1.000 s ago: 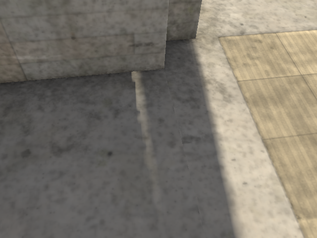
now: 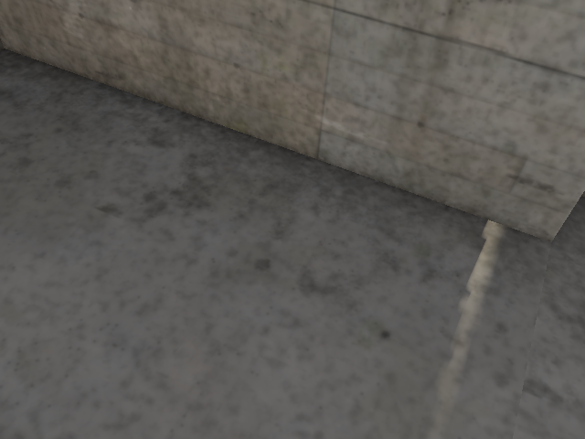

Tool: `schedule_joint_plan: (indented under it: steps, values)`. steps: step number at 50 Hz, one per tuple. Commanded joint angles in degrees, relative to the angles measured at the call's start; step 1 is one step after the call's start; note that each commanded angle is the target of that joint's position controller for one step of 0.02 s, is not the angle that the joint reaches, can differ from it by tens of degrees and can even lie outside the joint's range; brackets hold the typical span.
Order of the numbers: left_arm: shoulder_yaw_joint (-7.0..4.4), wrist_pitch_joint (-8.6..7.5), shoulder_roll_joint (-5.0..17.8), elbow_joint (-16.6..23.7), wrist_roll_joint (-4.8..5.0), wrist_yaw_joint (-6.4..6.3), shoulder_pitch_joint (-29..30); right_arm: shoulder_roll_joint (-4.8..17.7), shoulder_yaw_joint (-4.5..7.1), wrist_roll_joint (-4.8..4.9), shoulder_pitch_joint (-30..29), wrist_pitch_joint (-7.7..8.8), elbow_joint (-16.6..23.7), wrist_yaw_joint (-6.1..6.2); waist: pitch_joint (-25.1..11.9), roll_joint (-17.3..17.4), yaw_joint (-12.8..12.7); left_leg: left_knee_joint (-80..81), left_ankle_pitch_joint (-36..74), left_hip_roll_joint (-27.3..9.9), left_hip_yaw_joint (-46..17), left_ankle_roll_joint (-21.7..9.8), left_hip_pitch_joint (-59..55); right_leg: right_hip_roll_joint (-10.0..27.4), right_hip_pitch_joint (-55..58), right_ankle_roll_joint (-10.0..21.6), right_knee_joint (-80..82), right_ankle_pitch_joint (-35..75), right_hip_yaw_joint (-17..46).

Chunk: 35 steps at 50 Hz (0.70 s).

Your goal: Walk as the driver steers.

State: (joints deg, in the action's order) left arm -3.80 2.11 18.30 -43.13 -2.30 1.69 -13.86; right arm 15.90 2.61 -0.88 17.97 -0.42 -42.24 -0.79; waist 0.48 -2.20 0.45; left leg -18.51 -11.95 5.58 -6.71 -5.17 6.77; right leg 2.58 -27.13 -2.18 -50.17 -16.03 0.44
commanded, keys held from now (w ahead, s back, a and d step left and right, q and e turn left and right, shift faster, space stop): w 0.40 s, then w+e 0.30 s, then no key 0.30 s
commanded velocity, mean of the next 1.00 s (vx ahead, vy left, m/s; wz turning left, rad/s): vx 0.39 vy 0.00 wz -0.07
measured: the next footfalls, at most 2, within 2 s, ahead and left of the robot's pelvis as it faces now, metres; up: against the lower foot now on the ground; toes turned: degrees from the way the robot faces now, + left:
right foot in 0.22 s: +0.18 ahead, -0.13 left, +0.00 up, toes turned +1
left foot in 0.72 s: +0.50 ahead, +0.05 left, +0.00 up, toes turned -5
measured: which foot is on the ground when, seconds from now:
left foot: down 0.00-0.24, up 0.26-0.70, down 0.72-1.00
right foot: up 0.00-0.20, down 0.22-0.72, up 0.74-1.00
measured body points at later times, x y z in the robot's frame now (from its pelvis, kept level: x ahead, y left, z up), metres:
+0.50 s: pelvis +0.20 -0.05 +0.00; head +0.22 -0.07 +0.45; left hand +0.19 +0.21 -0.13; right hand +0.33 -0.31 -0.13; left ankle +0.27 +0.09 -0.68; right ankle +0.14 -0.13 -0.75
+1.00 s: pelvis +0.43 -0.02 +0.00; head +0.47 -0.01 +0.45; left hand +0.58 +0.22 -0.14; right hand +0.43 -0.28 -0.13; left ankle +0.46 +0.06 -0.75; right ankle +0.47 -0.16 -0.69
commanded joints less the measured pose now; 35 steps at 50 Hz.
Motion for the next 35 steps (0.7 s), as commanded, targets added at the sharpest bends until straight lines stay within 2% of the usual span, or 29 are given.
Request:
schedule_joint_plan:
  steps: [1, 4, 7, 8, 9, 10, 11, 12, 13, 14, 15, 16, 18, 20, 23, 27, 30, 32, 33, 34, 35]
  values:
    - [-0.48, -1.93, 3.22, 4.69, 0.12, 0.33, 6.88, 9.01, 2.2, -0.28, 3.09, 1.81, 1.02, 0.25, 2.94, 9.24, 2.99, 10.08, -11.27, -14.55, -15.15, -8.44, -3.35, 0.01, -7.78, 0.21, 6.33, 2.33, -0.6]
    - [-0.26, -2.66, 2.98, 5.37, 0.52, 0.46, 9.58, 9.8, 2.29, -0.4, 4.78, 2.54, -0.27, 0.25, 3.99, 8.43, 3.95, 9.49, -12.05, -15.53, -15.78, -8.9, -1.91, -0.41, -5.56, 1.11, 11.24, 2.08, -0.92]
    - [-0.1, -3.35, 2.95, 6.03, 0.85, 0.34, 10.43, 10.28, 2.33, -0.42, 5.13, 3.14, -1.19, 0.21, 5.09, 7.9, 3.71, 8.28, -11.77, -16.32, -16.62, -8.9, 0.71, -1.06, -0.99, 2.63, 14.8, 0.69, -1.45]
    - [-0.07, -3.64, 2.87, 5.94, 0.99, 0.19, 9.36, 10.39, 2.32, -0.33, 4.61, 3.31, -1.39, 0.21, 5.25, 7.69, 2.82, 7.59, -10.55, -16.4, -16.6, -8.49, 2.43, -1.37, 2.41, 3.3, 16.38, 0.77, -1.64]
    - [-0.07, -3.96, 2.66, 5.25, 1.04, -0.06, 6.63, 10.46, 2.29, -0.15, 3.48, 3.42, -1.52, 0.26, 5.18, 7.11, 0.84, 6.07, -8.45, -15.94, -15.85, -7.56, 5.19, -1.92, 8.05, 3.92, 19.27, 1.68, -2.11]
    - [-0.19, -4.42, 2.62, 3.86, 0.8, -0.48, 2.3, 10.05, 2.11, 0.11, 2.58, 3.52, -1.76, 0.37, 4.53, 5.71, -1.86, 2.77, -4.94, -14.45, -14.22, -6.3, 8.91, -3.01, 16.1, 4.43, 22.95, 2.97, -2.69]
    - [-0.83, -5.1, 4.21, 1.7, 0.59, -1.24, -4.36, 8.35, 1.52, -0.03, 2.22, 3.95, -1.81, 0.48, 1.82, 2.94, -4.97, -4.56, 1.33, -11.49, -11.47, -4.66, 13.54, -2.48, 26.81, 5.18, 24.97, 1.03, -0.36]
    - [-1.96, -5.83, 9.32, 0.79, -0.32, -2.17, -12.41, 4.27, 0.25, 0.64, 1.08, 4.51, -0.2, 0.27, -3.97, -7.02, -8.95, -22.38, 0.13, -5.65, -3.82, -1.65, 20.23, 9.78, 37.26, 8.36, 32.41, -12.62, 15.41]
    - [-3.29, -5.61, 14.99, -0.77, 0.01, -1.93, -16.21, 4.17, 0.29, 0.47, 1.79, 4.64, 1.07, 0.43, -4.81, -15.47, -8.12, -35.93, -17.55, 2.25, 1.99, -0.26, 31.09, 19.84, 39.22, 13.59, 41.16, -26.38, 38.69]
    - [-2.25, -5.24, 10.14, -0.91, 0.68, -1.53, -12.77, 7.67, 1.12, -0.92, 1.58, 4.06, -0.29, 0.62, 0.93, -5.61, -4.96, -43.09, -15.81, -1.38, -1.43, -0.92, 33.77, 19.43, 33.19, 14.17, 40.88, -29.57, 38.26]
    - [-1.37, -5.26, 6.9, 0.13, 1.12, -1.18, -8.14, 7.01, 1.04, -1.06, 1.38, 4.04, -1.12, -0.12, 3.98, -2.07, -2.53, -43.97, -10.78, -3.92, -1.11, -1.11, 33.22, 16.93, 28.7, 13.55, 40.55, -24.64, 32.11]
    - [-0.73, -5.5, 4.6, 0.56, 1.09, -0.99, -5.32, 6.4, 0.88, -0.94, 0.96, 3.96, -1.67, -0.74, 4.39, -0.98, -1.18, -42.75, -7.16, -5.98, 0.24, -0.7, 31.76, 14.13, 26.36, 12.42, 41.28, -17.42, 26.1]
    - [0.13, -6.35, 2.49, -0.05, 1.19, -1.06, -4.61, 5.33, 0.51, -1.67, 0.67, 3.27, -2.8, -1.45, 3.49, -2.45, -0.5, -42.0, -2.77, -7.78, 3.05, 0.76, 29.8, 9.78, 24.9, 11.09, 42.18, -3.31, 17.43]
    - [0.07, -7.21, 2.99, -1.82, 1.66, -0.88, -6.92, 4.59, 0.17, -1.77, -0.81, 2.94, -2.67, -1.79, 2.8, -3.26, -0.44, -42.11, -0.49, -8.41, 4.78, 2.02, 30.62, 8.82, 25.33, 11.96, 42.03, 9.22, 13.31]
    - [0.3, -7.41, 2.45, -4.64, 2.45, -0.78, -11.26, 3.74, -0.32, -2.11, -8.16, 2.73, -0.37, -1.83, 3.86, -1.97, -1.51, -37.78, 2.78, -9.43, 7.5, 4.33, 34.81, 7.49, 26.51, 13.63, 42.14, 21.02, 10.72]
    - [0.26, -7.1, 2.82, -7.03, 2.23, -1.2, -13.91, 1.6, -1.68, -1.46, -17.62, 2.94, 2.53, -2.06, 4.69, -2.33, -3.13, -23.68, 8.53, -7.59, 9.57, 6.11, 31.03, 5.02, 24.57, 13.33, 40.91, 28.36, 8.28]
    - [0.01, -6.93, 3.99, -8.24, 1.99, -1.63, -15.27, 2.23, -1.87, -0.92, -21.55, 3.19, 3.75, -1.68, 4.29, -2.62, -3.72, -17.11, 10.69, -6.17, 9.46, 5.42, 26.29, 6.45, 25.52, 12.94, 38.93, 32.8, 9.97]
    - [-0.18, -6.75, 4.67, -8.45, 1.85, -1.97, -14.2, 3.51, -1.54, -0.75, -20.43, 3.55, 3.63, -1.12, 3.58, -2.74, -2.27, -14.59, 9.21, -5.7, 8.35, 3.95, 22.14, 7.79, 26.83, 12.15, 36.32, 36.52, 11.47]
    - [-0.34, -6.66, 5.18, -8.26, 1.73, -2.07, -12.94, 4.5, -1.15, -0.72, -17.5, 3.82, 2.76, -0.7, 2.35, -2.91, -0.63, -13.15, 6.94, -4.86, 8.1, 3.08, 17.7, 7.75, 26.95, 11.3, 33.25, 40.64, 11.55]
    - [-0.49, -6.61, 5.64, -8.12, 1.66, -2.02, -12.03, 5.88, -0.52, -0.7, -12.15, 4.2, 1.04, -0.14, -0.4, -2.77, 1.61, -11.44, 4.62, -3.52, 8.36, 2.05, 10.59, 6.82, 26.58, 10.43, 27.27, 45.64, 11.14]
    - [-0.47, -6.6, 5.48, -8.01, 1.89, -1.75, -11.31, 7.57, 0.28, -1.05, -3.72, 4.86, -1.45, 0.62, -5.14, -0.8, 5.41, -8.56, 5.64, -4.33, 7.7, 0.56, -1.17, 4.13, 22.94, 9.31, 16.76, 43.54, 9.17]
